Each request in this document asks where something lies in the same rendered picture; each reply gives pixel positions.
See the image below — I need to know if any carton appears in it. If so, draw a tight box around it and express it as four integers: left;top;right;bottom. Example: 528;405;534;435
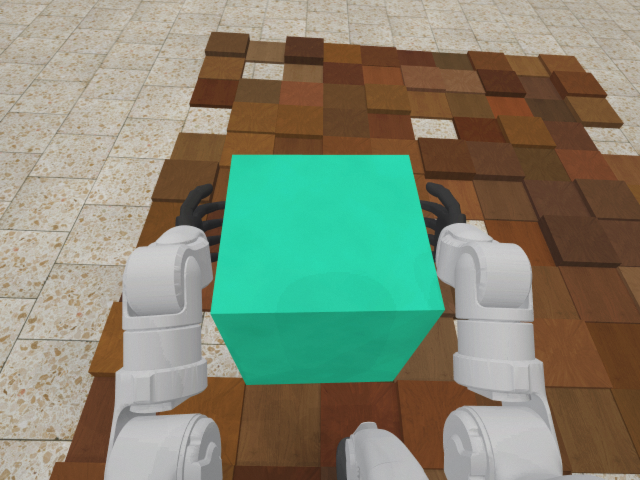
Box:
210;155;445;385

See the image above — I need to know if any left robot upper arm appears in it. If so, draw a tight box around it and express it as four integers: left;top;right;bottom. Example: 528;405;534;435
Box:
106;413;223;480

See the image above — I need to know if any robot right hand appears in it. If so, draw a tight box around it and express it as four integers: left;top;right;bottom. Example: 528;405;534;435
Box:
420;182;466;263

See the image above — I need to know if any right robot upper arm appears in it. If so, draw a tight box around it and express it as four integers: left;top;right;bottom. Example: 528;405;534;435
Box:
443;406;605;480

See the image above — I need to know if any robot left forearm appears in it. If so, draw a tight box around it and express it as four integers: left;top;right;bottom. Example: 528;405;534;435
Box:
104;225;213;480

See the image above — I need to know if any robot right thigh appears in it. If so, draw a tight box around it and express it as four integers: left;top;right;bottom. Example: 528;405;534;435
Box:
345;429;429;480

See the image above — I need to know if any robot left hand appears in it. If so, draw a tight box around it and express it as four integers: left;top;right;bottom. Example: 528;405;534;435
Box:
175;184;226;263

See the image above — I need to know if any robot right forearm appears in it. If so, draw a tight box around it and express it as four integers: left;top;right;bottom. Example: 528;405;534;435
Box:
436;223;563;475

